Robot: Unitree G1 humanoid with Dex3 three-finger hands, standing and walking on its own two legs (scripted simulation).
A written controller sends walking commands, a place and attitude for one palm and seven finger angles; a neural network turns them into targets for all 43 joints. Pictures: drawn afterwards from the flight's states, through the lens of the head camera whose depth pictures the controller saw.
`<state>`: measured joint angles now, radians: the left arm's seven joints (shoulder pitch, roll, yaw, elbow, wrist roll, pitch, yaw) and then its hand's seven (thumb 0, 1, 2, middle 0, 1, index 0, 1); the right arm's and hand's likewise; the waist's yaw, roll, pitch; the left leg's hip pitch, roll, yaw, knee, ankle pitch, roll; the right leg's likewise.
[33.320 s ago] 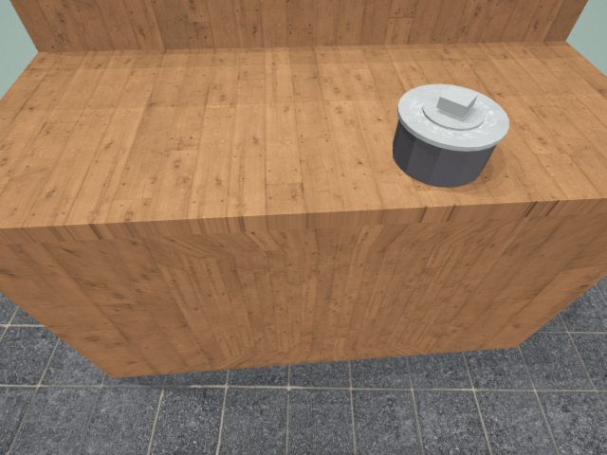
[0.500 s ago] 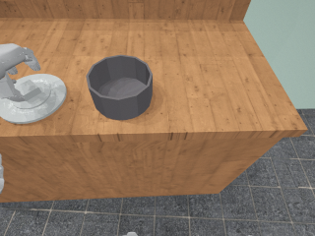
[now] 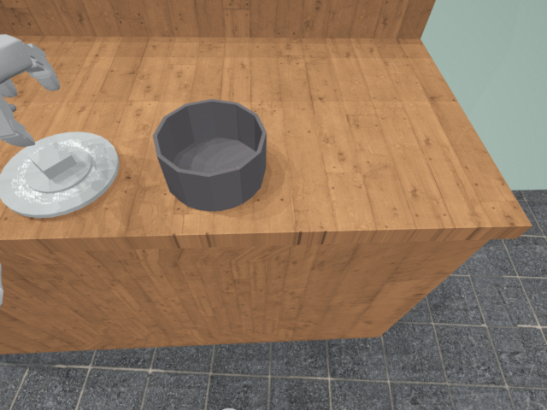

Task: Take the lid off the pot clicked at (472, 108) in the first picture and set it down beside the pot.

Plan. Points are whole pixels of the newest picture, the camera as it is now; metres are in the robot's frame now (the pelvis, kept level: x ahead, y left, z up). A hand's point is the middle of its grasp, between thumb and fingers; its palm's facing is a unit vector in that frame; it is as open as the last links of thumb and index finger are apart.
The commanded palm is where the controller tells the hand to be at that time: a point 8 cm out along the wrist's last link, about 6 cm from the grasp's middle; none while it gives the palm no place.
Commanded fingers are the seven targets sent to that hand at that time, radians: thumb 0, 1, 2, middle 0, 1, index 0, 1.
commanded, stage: raise the empty hand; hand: left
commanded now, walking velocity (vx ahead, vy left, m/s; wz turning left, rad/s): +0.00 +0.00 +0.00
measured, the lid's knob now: (53, 160) +0.48 +0.34 +0.08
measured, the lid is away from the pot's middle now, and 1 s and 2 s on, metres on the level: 0.25 0.25 0.25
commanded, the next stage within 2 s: draw the hand back to the body in 0.30 s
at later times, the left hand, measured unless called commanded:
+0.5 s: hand (2, 86) +0.46 +0.32 +0.22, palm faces -0.25 -0.08 -0.97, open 11.0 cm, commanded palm +0.44 +0.31 +0.28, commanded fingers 0.00 -0.12 0.87 -0.46 -0.65 -0.46 -0.65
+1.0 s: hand (35, 100) +0.42 +0.26 +0.23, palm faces +0.18 -0.68 -0.71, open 11.0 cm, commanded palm +0.37 +0.30 +0.28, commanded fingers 0.00 -0.09 0.87 -0.45 -0.64 -0.45 -0.64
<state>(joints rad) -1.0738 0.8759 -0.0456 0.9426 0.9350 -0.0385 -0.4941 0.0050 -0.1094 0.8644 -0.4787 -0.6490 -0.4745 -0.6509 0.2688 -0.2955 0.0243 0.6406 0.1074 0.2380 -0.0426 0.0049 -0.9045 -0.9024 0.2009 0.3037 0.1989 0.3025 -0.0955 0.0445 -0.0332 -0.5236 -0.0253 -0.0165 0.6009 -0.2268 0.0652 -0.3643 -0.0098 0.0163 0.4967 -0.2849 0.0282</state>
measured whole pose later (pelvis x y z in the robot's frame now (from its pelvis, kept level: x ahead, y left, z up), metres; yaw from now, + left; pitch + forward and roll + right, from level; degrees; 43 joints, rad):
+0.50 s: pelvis +0.00 +0.00 +0.00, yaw +0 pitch +8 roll -2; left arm -1.10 0.89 -0.05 0.90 0.94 0.02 -0.52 0.00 -0.11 0.86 -0.48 -0.65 -0.47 -0.65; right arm 0.25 -0.29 0.03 0.62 0.11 0.24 -0.03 0.01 -0.90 -0.90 0.20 0.30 0.20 0.30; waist -0.09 0.05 -0.03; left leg -0.49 -0.03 -0.01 0.56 -0.21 0.06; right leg -0.34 -0.01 0.02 0.47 -0.28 0.03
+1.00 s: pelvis +0.01 -0.03 +0.01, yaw +0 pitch +2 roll -1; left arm -0.71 0.71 0.18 0.52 0.24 -0.03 -0.23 0.00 -0.11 0.86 -0.48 -0.65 -0.48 -0.65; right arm 0.20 -0.28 0.06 0.57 0.09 0.12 -0.06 0.01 -0.91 -0.90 0.20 0.30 0.20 0.30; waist 0.02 0.05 0.03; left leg -0.33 -0.01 -0.02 0.48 -0.20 0.03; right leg -0.20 0.00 0.02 0.42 -0.27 0.01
